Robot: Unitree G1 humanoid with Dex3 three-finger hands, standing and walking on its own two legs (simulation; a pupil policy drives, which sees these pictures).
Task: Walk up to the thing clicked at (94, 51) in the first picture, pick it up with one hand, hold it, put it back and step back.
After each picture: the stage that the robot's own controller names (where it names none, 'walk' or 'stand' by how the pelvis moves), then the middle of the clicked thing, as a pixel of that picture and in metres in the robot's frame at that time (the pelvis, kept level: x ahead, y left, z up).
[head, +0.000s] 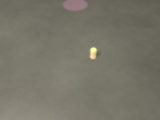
stand; (93, 53) +1.26 -0.13 -0.72
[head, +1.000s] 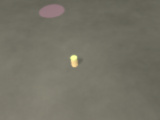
walk; (74, 61) +1.13 +0.17 -0.70
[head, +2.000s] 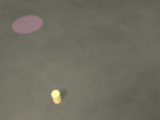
walk; (56, 96) +0.68 +0.27 -0.71
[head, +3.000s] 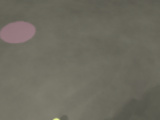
stand; out of the picture +0.43 +0.16 -0.70
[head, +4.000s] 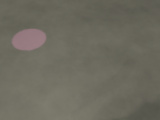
stand; out of the picture +0.38 +0.16 -0.71
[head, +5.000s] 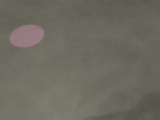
stand; out of the picture +0.36 +0.18 -0.71
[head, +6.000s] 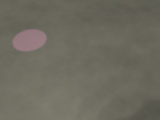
stand; out of the picture +0.36 +0.18 -0.72
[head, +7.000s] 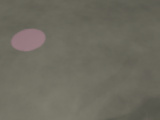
stand; out of the picture +0.36 +0.18 -0.72
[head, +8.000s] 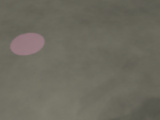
stand; out of the picture +0.33 +0.18 -0.73
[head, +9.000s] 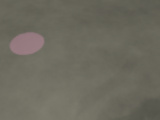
stand; out of the picture +0.34 +0.18 -0.73
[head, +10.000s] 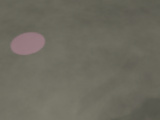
stand; out of the picture +0.33 +0.18 -0.73
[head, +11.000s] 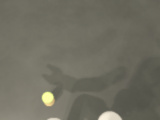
go down; (48, 99) +0.39 +0.16 -0.54
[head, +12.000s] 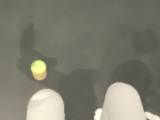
go down; (39, 70) +0.46 +0.17 -0.33
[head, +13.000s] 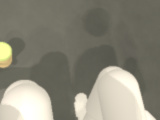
close in; (2, 55) +0.45 +0.20 -0.26
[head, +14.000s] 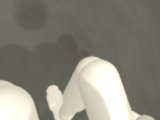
close; out of the picture +0.45 +0.22 -0.24
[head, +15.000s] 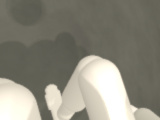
lift; out of the picture +0.43 +0.22 -0.24
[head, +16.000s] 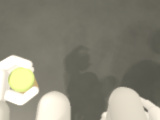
lift; (25, 84) +0.33 +0.20 -0.06
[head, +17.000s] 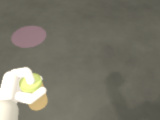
hold; (34, 92) +0.33 +0.17 +0.03
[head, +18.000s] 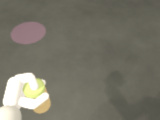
hold; (37, 96) +0.32 +0.17 +0.00
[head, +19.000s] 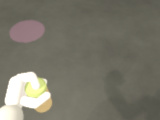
crouch; (39, 95) +0.32 +0.16 +0.00
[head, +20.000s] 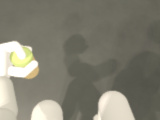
crouch; (25, 63) +0.42 +0.17 -0.09
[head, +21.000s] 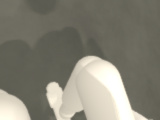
lower; out of the picture +0.45 +0.23 -0.24
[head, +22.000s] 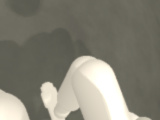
lower; out of the picture +0.46 +0.24 -0.24
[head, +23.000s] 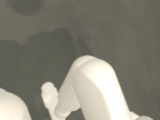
lower; out of the picture +0.46 +0.24 -0.24
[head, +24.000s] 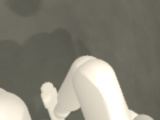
lower; out of the picture +0.46 +0.24 -0.24
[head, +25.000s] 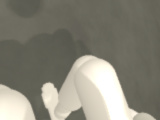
draw back; out of the picture +0.46 +0.22 -0.25
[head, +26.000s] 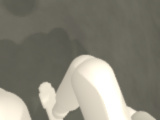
withdraw; out of the picture +0.45 +0.22 -0.25
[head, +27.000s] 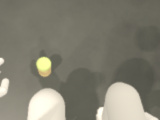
walk; (44, 67) +0.46 +0.15 -0.34
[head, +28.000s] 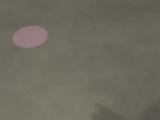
stand; out of the picture +0.37 +0.13 -0.66
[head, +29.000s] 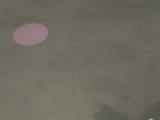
stand; out of the picture +0.38 +0.15 -0.67
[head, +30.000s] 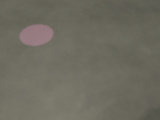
stand; out of the picture +0.38 +0.14 -0.69
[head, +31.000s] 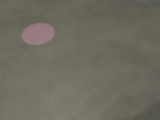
walk; out of the picture +0.38 +0.15 -0.72
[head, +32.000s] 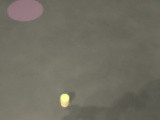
walk; (64, 100) +0.53 +0.08 -0.71
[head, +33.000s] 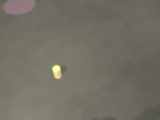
walk; (57, 72) +0.81 +0.24 -0.68
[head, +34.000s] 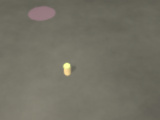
stand; (67, 69) +1.02 +0.16 -0.71
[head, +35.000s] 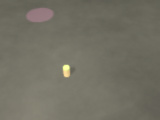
stand; (66, 71) +1.01 +0.16 -0.73
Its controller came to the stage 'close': yes
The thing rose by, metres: 0.72
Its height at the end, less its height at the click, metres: +0.00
